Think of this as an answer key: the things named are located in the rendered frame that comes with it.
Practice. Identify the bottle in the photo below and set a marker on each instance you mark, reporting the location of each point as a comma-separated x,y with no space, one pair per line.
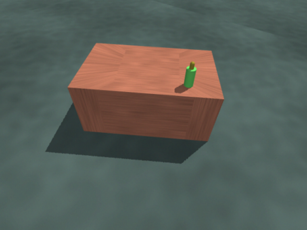
190,75

